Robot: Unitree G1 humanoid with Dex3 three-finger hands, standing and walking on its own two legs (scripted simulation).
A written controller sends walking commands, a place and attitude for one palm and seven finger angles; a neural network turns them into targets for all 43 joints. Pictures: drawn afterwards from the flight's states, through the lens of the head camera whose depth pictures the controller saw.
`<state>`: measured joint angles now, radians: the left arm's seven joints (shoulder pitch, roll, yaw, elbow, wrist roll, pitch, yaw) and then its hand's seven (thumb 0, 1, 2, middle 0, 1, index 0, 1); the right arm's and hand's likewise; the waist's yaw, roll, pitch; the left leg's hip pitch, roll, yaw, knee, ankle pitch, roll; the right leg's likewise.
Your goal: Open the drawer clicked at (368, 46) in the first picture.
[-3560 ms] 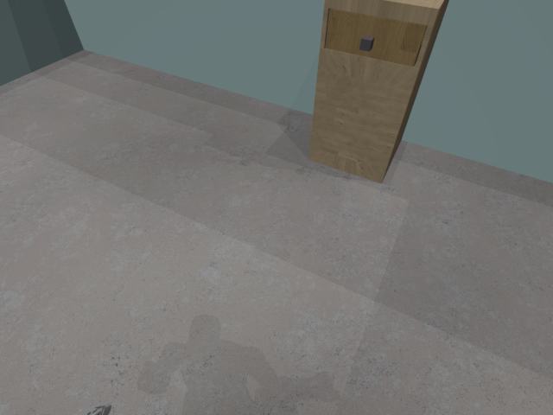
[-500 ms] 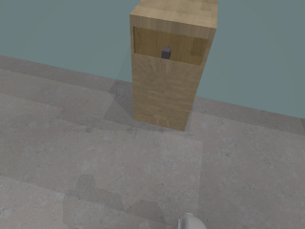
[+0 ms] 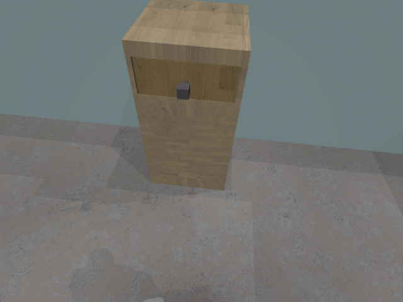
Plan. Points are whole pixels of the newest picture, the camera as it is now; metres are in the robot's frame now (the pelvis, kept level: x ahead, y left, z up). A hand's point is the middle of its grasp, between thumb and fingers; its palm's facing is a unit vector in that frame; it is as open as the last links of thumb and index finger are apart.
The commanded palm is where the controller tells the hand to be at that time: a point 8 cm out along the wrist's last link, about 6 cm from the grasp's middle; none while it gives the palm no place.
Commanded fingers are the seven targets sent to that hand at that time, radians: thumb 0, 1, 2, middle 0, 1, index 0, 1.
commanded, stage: take the last steps up to it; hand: left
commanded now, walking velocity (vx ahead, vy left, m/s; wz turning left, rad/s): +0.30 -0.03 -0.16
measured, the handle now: (184, 87) +0.82 +0.12 -0.04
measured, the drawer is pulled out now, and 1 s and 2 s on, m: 0.00 0.00 0.00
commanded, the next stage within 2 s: come to a stop and stand still in 0.86 s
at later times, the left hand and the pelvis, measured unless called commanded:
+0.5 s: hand out of the picture +0.15 +0.18 -0.16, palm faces -0.13 -0.98 -0.16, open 7.3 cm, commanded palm none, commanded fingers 0.00 0.90 0.90 -0.20 -0.30 -0.20 -0.30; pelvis +0.09 +0.00 +0.01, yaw -6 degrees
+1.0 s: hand (151, 278) +0.21 +0.14 -0.19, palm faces +0.00 -0.99 -0.13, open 7.3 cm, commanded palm none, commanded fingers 0.00 0.90 0.90 -0.20 -0.30 -0.20 -0.30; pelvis +0.24 -0.03 -0.01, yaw -4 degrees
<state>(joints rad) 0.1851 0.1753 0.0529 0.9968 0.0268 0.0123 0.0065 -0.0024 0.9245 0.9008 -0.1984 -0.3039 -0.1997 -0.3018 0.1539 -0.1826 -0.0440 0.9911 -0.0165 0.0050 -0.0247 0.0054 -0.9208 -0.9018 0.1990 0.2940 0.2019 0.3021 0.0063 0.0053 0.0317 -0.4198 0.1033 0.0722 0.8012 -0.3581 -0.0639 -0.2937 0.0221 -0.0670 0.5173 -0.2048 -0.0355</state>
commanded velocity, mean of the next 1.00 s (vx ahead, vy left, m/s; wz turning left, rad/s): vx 0.21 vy -0.03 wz -0.04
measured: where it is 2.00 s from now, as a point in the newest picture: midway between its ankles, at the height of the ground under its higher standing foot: outside the picture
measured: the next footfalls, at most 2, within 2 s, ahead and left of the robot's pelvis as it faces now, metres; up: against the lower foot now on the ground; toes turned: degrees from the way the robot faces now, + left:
left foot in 0.04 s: +0.09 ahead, +0.12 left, +0.00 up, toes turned +6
right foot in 0.58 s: +0.19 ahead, -0.15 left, +0.00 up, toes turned -14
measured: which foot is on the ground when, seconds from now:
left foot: up 0.00-0.02, down 0.04-0.58, up 0.60-0.94, down 0.96-1.00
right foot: down 0.00-0.06, up 0.08-0.56, down 0.58-0.98, up 1.00-1.00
